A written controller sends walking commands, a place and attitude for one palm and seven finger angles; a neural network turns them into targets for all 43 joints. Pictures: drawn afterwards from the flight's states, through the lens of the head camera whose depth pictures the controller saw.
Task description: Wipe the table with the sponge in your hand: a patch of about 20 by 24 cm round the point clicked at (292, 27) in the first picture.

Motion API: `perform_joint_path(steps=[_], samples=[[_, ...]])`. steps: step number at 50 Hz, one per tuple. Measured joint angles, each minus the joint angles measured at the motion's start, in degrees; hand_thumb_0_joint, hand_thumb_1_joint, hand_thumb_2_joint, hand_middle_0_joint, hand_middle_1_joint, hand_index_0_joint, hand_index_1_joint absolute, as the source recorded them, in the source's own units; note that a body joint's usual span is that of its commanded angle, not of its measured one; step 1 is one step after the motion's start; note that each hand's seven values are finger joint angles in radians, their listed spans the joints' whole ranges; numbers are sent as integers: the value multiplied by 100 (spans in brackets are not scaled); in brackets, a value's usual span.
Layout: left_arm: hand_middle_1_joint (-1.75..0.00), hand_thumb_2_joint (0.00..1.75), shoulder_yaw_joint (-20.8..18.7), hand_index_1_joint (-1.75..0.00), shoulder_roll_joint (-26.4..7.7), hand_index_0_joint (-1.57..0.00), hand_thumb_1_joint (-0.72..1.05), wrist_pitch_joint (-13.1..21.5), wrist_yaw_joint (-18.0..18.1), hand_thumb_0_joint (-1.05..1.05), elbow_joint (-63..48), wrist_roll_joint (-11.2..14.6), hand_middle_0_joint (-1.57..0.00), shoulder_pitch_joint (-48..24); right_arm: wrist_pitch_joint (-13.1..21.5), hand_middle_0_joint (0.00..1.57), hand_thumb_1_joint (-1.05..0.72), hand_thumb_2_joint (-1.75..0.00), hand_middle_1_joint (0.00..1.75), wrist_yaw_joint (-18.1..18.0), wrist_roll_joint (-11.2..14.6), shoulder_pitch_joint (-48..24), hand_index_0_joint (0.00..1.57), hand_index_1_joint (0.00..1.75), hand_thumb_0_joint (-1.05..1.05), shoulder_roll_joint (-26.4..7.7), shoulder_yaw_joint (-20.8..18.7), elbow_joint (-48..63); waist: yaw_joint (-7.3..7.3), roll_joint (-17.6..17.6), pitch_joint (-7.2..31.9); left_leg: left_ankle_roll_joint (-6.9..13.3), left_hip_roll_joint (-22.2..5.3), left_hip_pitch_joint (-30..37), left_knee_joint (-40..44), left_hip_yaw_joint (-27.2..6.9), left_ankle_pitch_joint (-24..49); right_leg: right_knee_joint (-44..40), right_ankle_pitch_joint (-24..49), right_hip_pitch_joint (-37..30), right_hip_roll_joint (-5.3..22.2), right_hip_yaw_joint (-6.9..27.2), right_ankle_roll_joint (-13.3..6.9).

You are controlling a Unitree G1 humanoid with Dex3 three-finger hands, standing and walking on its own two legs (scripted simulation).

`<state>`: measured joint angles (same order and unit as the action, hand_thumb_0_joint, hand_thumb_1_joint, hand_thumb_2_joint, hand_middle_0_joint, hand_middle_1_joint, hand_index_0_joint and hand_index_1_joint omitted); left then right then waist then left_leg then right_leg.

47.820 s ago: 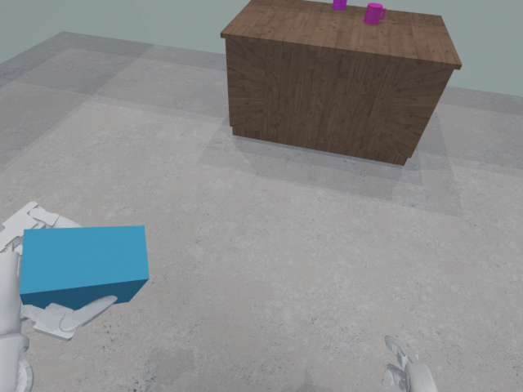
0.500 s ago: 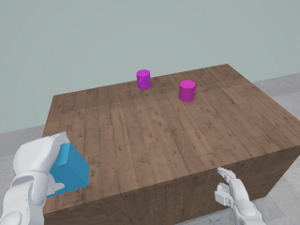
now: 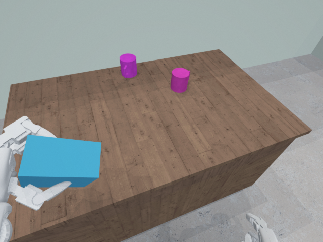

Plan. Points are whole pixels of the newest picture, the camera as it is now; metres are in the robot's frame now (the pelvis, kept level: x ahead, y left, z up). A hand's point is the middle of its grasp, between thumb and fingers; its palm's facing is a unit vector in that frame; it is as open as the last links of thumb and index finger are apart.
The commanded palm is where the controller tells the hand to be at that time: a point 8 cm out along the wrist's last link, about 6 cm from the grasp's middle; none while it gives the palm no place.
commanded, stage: step back with the hand held close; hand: left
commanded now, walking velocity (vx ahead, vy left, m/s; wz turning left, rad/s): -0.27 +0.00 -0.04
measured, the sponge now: (71, 165) +0.23 +0.19 +0.14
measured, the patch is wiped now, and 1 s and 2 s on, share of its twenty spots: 0.95 0.95 0.95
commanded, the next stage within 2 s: stop stepping back and stand still in 1.14 s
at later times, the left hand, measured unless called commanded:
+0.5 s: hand (19, 183) +0.18 +0.25 +0.17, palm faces +0.36 -0.86 -0.36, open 10.2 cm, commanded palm +0.12 +0.30 +0.19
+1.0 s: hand (0, 240) +0.10 +0.23 +0.17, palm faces +0.29 -0.86 -0.41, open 10.3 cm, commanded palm +0.04 +0.28 +0.19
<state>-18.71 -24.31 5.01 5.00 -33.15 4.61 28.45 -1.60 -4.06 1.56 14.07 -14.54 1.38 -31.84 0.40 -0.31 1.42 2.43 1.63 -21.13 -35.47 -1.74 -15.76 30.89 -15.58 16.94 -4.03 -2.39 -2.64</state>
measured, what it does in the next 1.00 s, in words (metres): walks backwards: right foot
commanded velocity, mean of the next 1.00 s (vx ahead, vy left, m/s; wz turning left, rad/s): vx -0.34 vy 0.00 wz -0.02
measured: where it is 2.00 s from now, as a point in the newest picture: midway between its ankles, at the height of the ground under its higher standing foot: outside the picture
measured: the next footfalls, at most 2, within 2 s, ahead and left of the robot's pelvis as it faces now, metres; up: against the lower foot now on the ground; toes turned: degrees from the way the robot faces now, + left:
right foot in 0.92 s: -0.08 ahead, -0.14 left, +0.00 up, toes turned +2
left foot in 1.18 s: -0.11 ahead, +0.12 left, +0.00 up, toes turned +1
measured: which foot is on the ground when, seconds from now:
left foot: down 0.00-0.98, up 1.00-1.00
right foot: down 0.00-0.60, up 0.62-0.90, down 0.92-1.00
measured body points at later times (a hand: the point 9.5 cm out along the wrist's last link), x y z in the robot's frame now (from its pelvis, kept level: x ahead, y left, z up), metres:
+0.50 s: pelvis -0.03 +0.01 -0.01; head -0.03 +0.03 +0.44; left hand +0.15 +0.29 +0.19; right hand +0.16 -0.22 -0.07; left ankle +0.03 +0.09 -0.73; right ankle +0.01 -0.09 -0.73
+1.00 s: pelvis -0.12 +0.00 +0.00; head -0.11 +0.03 +0.44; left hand +0.08 +0.27 +0.20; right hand +0.05 -0.22 -0.07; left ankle +0.02 +0.09 -0.72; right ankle -0.12 -0.14 -0.73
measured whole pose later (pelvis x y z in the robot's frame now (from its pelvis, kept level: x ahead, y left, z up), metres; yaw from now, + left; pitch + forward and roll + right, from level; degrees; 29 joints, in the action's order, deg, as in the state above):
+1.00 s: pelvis -0.12 +0.00 +0.00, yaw -1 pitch +1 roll -6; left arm -19.7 -24.4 8.3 5.8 -34.4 1.9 26.9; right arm 4.1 -2.0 0.5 10.3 -10.2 1.5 -34.3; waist 1.3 -2.0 -0.7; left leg 0.9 -2.7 -32.1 -38.0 -2.8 -14.4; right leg 28.2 -14.5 14.2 -4.9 0.6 1.0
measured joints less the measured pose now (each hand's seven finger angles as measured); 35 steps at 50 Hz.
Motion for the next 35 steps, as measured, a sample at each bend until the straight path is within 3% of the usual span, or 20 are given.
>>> perform_joint_path(steps=[7,15,21,25,27,30,35], samples=[[-130,106,-221,-133,-101,-72,-52,16,126,-1,97,-62,-71,168,87,20,-90,-90,30,-26,-25,155,20,30,1,15,-88,-175,117,81,-20,100,71,-132,-7,112,61,133,19,204,83,96,99],[-131,106,-167,-133,-7,-72,-52,145,117,-1,-31,-238,-71,137,391,20,-90,-90,30,28,-144,-100,20,30,1,176,-6,-87,10,56,-47,139,81,-163,63,152,197,108,139,260,96,134,135],[-131,106,-105,-133,117,-72,-52,202,137,-1,89,-207,-71,-73,383,21,-90,-90,30,53,-102,-295,21,30,1,212,30,2,-98,-75,80,38,-1,-387,-209,32,37,80,212,331,11,5,59],[-131,107,53,-133,216,-72,-52,200,197,-1,41,-161,-71,-220,319,21,-90,-90,30,62,-61,-390,21,30,1,160,-18,28,-40,-36,80,-99,-35,-602,-510,6,-132,277,151,462,49,-132,56],[-131,107,60,-133,182,-72,-52,224,208,-1,-57,-145,-71,-209,268,21,-90,-90,30,55,-42,-418,21,30,1,139,-44,64,7,24,36,-26,-48,-644,-533,40,146,423,98,524,80,-178,86],[-131,107,-64,-133,80,-72,-52,267,219,-1,-198,-165,-71,-89,233,21,-90,-90,30,39,-60,-440,21,30,1,155,-57,99,-5,198,-12,152,-13,-679,-541,141,140,562,79,645,126,-94,140],[-131,107,-312,-133,-33,-73,-52,208,249,-1,-163,-312,-71,-187,463,20,-90,-90,30,75,-199,-417,20,30,1,294,-104,-28,-92,282,-135,211,-42,-549,-90,253,464,1975,-910,872,8,373,264]])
